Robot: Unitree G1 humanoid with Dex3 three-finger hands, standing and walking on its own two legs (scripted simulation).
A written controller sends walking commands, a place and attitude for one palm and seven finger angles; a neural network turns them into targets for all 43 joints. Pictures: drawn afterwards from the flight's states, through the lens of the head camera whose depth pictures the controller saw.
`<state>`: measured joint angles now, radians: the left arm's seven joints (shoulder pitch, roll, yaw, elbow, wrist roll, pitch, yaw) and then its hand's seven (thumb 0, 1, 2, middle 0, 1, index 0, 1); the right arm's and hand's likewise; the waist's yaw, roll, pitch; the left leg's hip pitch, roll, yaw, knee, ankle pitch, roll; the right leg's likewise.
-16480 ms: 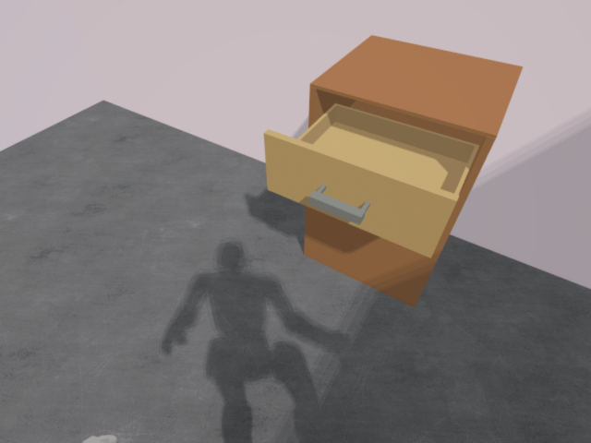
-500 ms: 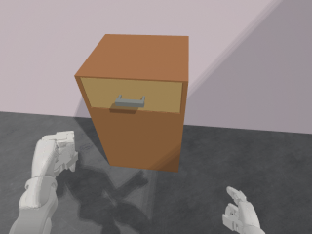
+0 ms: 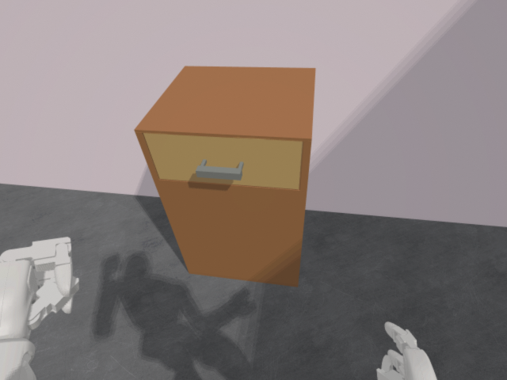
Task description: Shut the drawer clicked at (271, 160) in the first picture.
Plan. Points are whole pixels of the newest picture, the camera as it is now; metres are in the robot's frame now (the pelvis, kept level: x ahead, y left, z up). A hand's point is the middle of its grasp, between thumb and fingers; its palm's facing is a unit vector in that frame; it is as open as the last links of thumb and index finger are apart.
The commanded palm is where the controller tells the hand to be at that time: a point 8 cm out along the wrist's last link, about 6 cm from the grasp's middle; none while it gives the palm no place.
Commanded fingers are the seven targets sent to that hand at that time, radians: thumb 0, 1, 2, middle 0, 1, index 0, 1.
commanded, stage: step back with the hand held close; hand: left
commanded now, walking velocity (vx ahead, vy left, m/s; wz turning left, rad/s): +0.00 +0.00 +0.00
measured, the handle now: (220, 168) +0.68 +0.20 -0.09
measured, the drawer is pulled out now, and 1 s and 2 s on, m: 0.00 0.00 0.00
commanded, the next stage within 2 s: stop stepping back and stand still in 1.40 s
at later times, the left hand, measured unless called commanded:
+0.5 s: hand (58, 290) +0.17 +0.26 +0.15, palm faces +0.27 -0.81 -0.51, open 3.3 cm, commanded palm +0.11 +0.30 +0.17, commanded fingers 0.00 0.90 0.90 -1.40 -1.60 -1.40 -1.60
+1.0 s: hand out of the picture +0.07 +0.28 +0.16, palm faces +0.40 -0.76 -0.51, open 3.3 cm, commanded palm +0.00 +0.32 +0.17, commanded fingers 0.00 0.90 0.90 -1.40 -1.60 -1.40 -1.60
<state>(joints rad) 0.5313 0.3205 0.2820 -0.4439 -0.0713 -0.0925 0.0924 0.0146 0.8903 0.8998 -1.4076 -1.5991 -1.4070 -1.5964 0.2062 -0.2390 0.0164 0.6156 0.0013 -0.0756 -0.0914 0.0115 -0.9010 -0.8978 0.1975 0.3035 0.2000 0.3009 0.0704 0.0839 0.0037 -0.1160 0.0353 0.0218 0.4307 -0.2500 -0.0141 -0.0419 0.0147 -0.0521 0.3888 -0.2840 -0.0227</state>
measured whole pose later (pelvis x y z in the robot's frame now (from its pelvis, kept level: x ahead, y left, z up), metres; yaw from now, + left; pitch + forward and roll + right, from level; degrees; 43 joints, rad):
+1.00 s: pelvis -0.11 +0.03 -0.02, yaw +3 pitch -1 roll -2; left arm 0.59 0.40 0.40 -0.57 0.00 -0.29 0.13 0.02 0.89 0.90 -1.41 -1.60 -1.41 -1.60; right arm 0.22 -0.22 -0.01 0.55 0.00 -0.07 -0.08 0.01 -0.90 -0.90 0.20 0.30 0.20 0.30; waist -0.01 0.02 0.05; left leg -0.46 0.02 0.02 0.62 -0.19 0.05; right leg -0.37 0.04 0.01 0.59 -0.21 0.01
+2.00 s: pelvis -0.24 +0.05 -0.01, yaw -3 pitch -1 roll -2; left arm 0.65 0.43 0.40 -0.67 -0.05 -0.23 0.12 0.02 0.89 0.90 -1.41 -1.60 -1.41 -1.60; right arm 0.24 -0.16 0.01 0.60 -0.02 -0.10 -0.05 0.01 -0.90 -0.90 0.20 0.30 0.20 0.30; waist -0.03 -0.02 0.01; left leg -0.53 -0.01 0.02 0.63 -0.23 -0.02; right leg -0.16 0.07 -0.02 0.52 -0.36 -0.07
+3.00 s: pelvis -0.23 +0.05 +0.00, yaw -2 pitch -2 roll +0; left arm 0.37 0.15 0.00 1.16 0.01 0.01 0.03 0.01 0.91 0.90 -0.49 -0.63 -0.49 -0.62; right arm 0.30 -0.12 0.00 1.12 -0.02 0.03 -0.04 0.00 -0.90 -0.90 0.20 0.30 0.20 0.30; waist 0.01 0.02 0.07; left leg -0.24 0.01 0.00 0.45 -0.17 0.00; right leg -0.10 0.04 -0.07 0.42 -0.28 -0.05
